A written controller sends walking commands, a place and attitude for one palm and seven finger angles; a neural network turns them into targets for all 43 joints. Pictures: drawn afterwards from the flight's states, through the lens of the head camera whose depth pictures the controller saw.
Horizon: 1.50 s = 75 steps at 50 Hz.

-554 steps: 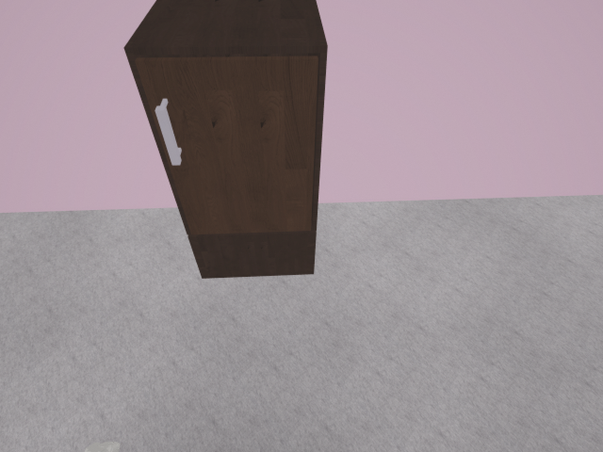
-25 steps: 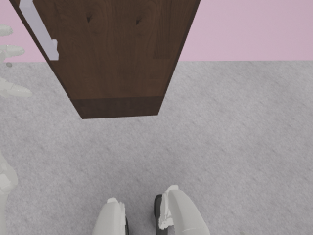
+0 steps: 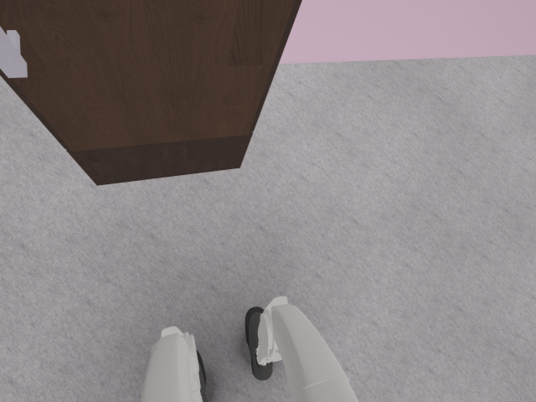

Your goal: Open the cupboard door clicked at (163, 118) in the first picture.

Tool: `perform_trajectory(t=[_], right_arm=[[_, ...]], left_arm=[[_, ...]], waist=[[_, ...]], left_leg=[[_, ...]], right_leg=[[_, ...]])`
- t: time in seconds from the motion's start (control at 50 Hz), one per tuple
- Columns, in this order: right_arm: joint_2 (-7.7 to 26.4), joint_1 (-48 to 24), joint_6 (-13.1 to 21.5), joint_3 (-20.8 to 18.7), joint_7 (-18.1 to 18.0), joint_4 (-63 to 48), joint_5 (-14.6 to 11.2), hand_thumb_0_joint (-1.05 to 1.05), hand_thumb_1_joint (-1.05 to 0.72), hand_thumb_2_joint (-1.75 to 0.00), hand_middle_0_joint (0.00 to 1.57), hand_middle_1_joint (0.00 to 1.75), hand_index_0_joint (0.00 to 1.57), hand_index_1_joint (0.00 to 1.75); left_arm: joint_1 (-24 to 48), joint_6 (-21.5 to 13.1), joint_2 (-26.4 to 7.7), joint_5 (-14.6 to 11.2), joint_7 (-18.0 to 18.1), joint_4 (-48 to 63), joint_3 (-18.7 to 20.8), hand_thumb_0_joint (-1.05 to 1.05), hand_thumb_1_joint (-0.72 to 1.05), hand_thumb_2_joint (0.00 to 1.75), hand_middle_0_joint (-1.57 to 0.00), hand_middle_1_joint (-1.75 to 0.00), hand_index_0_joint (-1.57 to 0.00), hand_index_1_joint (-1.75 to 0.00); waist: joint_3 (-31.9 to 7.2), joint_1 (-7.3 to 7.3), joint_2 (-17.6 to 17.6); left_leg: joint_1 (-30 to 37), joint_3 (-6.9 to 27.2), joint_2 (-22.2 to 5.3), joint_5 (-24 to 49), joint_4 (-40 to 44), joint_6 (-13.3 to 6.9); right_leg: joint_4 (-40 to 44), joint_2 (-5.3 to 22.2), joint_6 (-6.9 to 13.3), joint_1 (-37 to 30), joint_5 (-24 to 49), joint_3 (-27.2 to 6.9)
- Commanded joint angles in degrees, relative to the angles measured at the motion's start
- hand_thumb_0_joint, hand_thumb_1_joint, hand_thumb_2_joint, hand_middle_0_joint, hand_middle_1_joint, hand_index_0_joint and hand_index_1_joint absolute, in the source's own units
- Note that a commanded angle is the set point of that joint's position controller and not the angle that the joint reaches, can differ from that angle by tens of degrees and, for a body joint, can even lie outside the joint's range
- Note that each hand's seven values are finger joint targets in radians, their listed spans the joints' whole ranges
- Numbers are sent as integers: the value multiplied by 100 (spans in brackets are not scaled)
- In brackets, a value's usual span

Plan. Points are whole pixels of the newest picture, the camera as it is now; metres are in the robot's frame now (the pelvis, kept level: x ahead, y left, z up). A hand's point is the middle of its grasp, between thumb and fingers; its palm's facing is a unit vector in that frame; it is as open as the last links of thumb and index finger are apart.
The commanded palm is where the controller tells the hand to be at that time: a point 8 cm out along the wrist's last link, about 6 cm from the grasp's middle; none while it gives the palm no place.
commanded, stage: move the hooked fingers beside the handle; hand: left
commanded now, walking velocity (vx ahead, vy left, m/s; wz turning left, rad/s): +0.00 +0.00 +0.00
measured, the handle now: out of the picture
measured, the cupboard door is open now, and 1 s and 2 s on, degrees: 0 0 0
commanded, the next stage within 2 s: slide the fingers in behind the handle in 0.66 s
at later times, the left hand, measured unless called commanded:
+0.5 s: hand out of the picture +0.54 +0.30 +0.06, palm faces +0.06 -1.00 -0.03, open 14.0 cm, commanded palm +0.53 +0.32 +0.06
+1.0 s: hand out of the picture +0.55 +0.29 +0.06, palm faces +0.07 -1.00 -0.03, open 14.0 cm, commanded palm +0.53 +0.31 +0.06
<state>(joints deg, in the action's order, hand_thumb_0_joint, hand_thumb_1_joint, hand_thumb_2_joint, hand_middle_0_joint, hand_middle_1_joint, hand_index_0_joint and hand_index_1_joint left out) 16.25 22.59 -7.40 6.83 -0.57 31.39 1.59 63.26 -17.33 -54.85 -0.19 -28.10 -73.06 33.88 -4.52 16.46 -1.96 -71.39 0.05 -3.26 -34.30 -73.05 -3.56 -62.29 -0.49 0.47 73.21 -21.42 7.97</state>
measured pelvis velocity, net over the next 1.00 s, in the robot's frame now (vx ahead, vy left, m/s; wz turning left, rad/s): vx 0.01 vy -0.01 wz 0.01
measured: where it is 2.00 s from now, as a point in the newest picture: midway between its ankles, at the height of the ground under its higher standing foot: (229, 377)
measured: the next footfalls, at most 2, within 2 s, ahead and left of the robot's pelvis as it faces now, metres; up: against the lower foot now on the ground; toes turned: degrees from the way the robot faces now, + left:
none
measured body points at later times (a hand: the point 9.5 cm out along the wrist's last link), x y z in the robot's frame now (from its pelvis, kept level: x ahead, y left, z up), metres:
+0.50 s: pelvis +0.02 +0.00 +0.02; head +0.21 +0.06 +0.42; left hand +0.54 +0.36 +0.07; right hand +0.02 -0.26 -0.07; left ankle -0.02 +0.07 -0.63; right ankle +0.06 -0.13 -0.63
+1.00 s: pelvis +0.01 -0.01 +0.01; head +0.21 +0.05 +0.41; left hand +0.54 +0.35 +0.07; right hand +0.00 -0.27 -0.08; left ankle -0.02 +0.07 -0.63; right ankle +0.06 -0.13 -0.63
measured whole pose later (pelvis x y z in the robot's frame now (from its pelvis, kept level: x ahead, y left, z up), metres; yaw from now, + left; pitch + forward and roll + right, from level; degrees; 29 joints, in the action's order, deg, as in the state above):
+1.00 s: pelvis +0.01 -0.01 +0.01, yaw +0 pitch +31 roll -7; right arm 15.8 21.2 -7.9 5.8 0.1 32.3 1.3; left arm 58.5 -19.3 -49.5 -2.7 -26.5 -70.3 33.1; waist -5.0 14.7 -1.4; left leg -68.2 0.7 -3.2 -34.5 -71.3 -2.8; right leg -61.1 -1.0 1.0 70.3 -21.9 8.0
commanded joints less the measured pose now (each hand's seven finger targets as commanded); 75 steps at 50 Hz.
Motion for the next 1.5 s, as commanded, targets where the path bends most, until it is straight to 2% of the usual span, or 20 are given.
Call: perform_trajectory(t=[0.0, 0.04, 0.1, 0.2, 0.24, 0.32, 0.38, 0.42, 0.48, 0.54, 0.58, 0.64, 0.76, 1.02, 1.16, 1.22, 1.3, 1.36, 1.44, 1.48], right_arm=[[1351, 1315, -29, -493, -38, -130, 22, 0, -90, -90, 20, 30, 20, 30], [1339, 1351, -34, -547, -12, -143, 24, 0, -90, -90, 20, 30, 20, 30], [1290, 1374, -66, -555, 29, -61, 19, 0, -90, -90, 20, 30, 20, 30], [1260, 1382, -91, -601, 53, 26, 7, 0, -90, -90, 20, 30, 20, 30], [1260, 1414, -102, -649, 57, 54, 18, 0, -90, -90, 20, 30, 20, 30], [1223, 1371, -111, -648, 46, 123, 21, 0, -90, -90, 20, 30, 20, 30], [1223, 1309, -86, -632, 30, 32, 25, 0, -90, -90, 20, 30, 20, 30], [1211, 1296, -73, -618, 32, 15, 38, 0, -90, -90, 20, 30, 20, 30], [1198, 1235, -64, -633, 42, -13, 41, 0, -90, -90, 20, 30, 20, 30], [1214, 1215, -39, -646, 31, -47, 39, 0, -90, -90, 20, 30, 20, 30], [1225, 1177, -39, -637, 17, -47, 27, 0, -90, -90, 20, 30, 20, 30], [1243, 1179, -37, -630, 7, -67, 11, 0, -90, -90, 20, 30, 20, 30], [1222, 1163, -16, -576, -9, 20, -11, 0, -90, -90, 20, 30, 20, 30], [1228, 1208, -14, -531, 7, 1, -17, 0, -90, -90, 20, 30, 20, 30], [1229, 1230, 3, -562, 20, 65, -6, 0, -90, -90, 20, 30, 20, 30], [1232, 1271, 11, -575, 23, 113, 16, 0, -90, -90, 20, 30, 20, 30], [1203, 1308, 24, -605, 48, 174, 43, 0, -90, -90, 20, 30, 20, 30], [1190, 1327, 13, -624, 72, 204, 63, 0, -90, -90, 20, 30, 20, 30], [1147, 1328, 22, -658, 104, 276, 86, 0, -90, -90, 20, 30, 20, 30], [1169, 1364, 5, -673, 101, 277, 103, 0, -90, -90, 20, 30, 20, 30]], left_arm=[[1840, -359, -1977, -269, -11, 1363, 414, 0, -50, 30, -30, -120, -30, -120], [1610, -392, -2059, -271, -13, 1600, 553, 0, -50, 30, -30, -120, -30, -120], [1658, -421, -1802, -319, -5, 1770, 408, 0, -50, 30, -30, -120, -30, -120], [1461, -395, -1265, -447, -46, 1840, 153, 0, -50, 30, -30, -120, -30, -120], [1320, -420, -1104, -482, -38, 2081, 87, 0, -50, 30, -30, -120, -30, -120], [1283, -408, -690, -540, 54, 1735, -114, 0, -50, 30, -30, -120, -30, -120], [1284, -459, -979, -455, 191, 1574, 59, 0, -50, 30, -30, -120, -30, -120], [1395, -561, -1095, -346, 256, 1678, 60, 0, -50, 30, -30, -120, -30, -120], [1329, -662, -947, -378, 286, 1638, 4, 0, -50, 30, -30, -120, -30, -120], [1228, -700, -1149, -398, 227, 1675, 180, 0, -50, 30, -30, -120, -30, -120], [1219, -646, -1220, -403, 202, 1571, 211, 0, -50, 30, -30, -120, -30, -120], [1211, -621, -1320, -420, 141, 1605, 248, 0, -50, 30, -30, -120, -30, -120], [1538, -611, -1117, -416, 102, 1421, 12, 0, -50, 30, -30, -120, -30, -120], [1692, -504, -1273, -303, 231, 1454, 20, 0, -50, 30, -30, -120, -30, -120], [1775, -468, -733, -376, 266, 1450, -323, 0, -50, 30, -30, -120, -30, -120], [1952, -517, -667, -352, 337, 1587, -362, 0, -50, 30, -30, -120, -30, -120], [1997, -520, -163, -375, 422, 1520, -635, 0, -50, 30, -30, -120, -30, -120], [1939, -554, -178, -346, 480, 1667, -608, 0, -50, 30, -30, -120, -30, -120], [2062, -579, 456, -380, 548, 1669, -1017, 0, -50, 30, -30, -120, -30, -120], [1915, -626, 171, -387, 611, 1786, -753, 0, -50, 30, -30, -120, -30, -120]], waist=[[-3530, -210, -1541], [-3823, -348, -1858], [-3671, -291, -2045], [-3389, -237, -1944], [-3638, -296, -2050], [-3118, -215, -1823], [-3071, -252, -1470], [-3168, -286, -1800], [-3210, -245, -1620], [-3439, -353, -1798], [-3296, -307, -1469], [-3380, -337, -1518], [-3239, -172, -1483], [-3405, -219, -1639], [-3203, -74, -1523], [-3322, -102, -1824], [-3210, 19, -1665], [-3352, -87, -1855], [-3161, 33, -1907], [-3333, -71, -1797]], left_leg=[[2623, 760, -36, 3992, 880, 278], [2959, 745, -47, 4379, 911, 337], [3321, 828, -97, 4740, 957, 409], [3624, 873, -126, 4983, 1043, 424], [4003, 934, -149, 5353, 1072, 504], [3843, 896, -138, 5173, 1120, 496], [3178, 733, -43, 4554, 1123, 373], [3345, 753, -55, 4764, 1109, 442], [3306, 728, -48, 4726, 1056, 411], [3373, 721, -45, 4883, 1039, 430], [3062, 682, -28, 4555, 1035, 350], [3027, 678, -19, 4459, 1041, 337], [2767, 642, -3, 3930, 967, 272], [2543, 599, 39, 3520, 978, 230], [2792, 692, 4, 3521, 1035, 260], [3104, 758, -10, 3719, 1059, 341], [3233, 840, -25, 3927, 1049, 369], [3451, 838, -21, 4058, 1092, 429], [3721, 930, -51, 4200, 1145, 496], [3746, 938, -47, 4347, 1161, 507]], right_leg=[[274, -253, 74, -2031, 1499, -382], [298, -248, 74, -2106, 1608, -394], [349, -268, 83, -1858, 1590, -347], [507, -282, 71, -1705, 1562, -305], [538, -284, 70, -1656, 1585, -281], [626, -284, 77, -1538, 1520, -272], [591, -281, 73, -2067, 1655, -360], [519, -276, 105, -1998, 1690, -360], [520, -277, 86, -2059, 1753, -382], [469, -262, 99, -2215, 1876, -403], [483, -262, 73, -2346, 1875, -417], [469, -263, 75, -2383, 1850, -428], [445, -261, 62, -2178, 1629, -457], [398, -249, 83, -2297, 1537, -488], [486, -251, 65, -1911, 1295, -418], [465, -240, 92, -1704, 1205, -384], [490, -246, 96, -1510, 1235, -343], [526, -245, 111, -1584, 1238, -343], [582, -253, 114, -1263, 1131, -284], [571, -253, 128, -1491, 1240, -281]])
